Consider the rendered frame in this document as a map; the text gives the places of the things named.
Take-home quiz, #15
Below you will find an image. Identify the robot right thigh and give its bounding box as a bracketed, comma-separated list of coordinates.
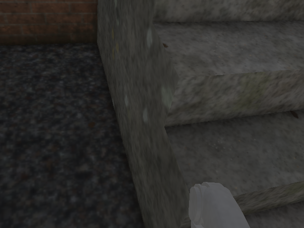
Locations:
[188, 181, 250, 228]

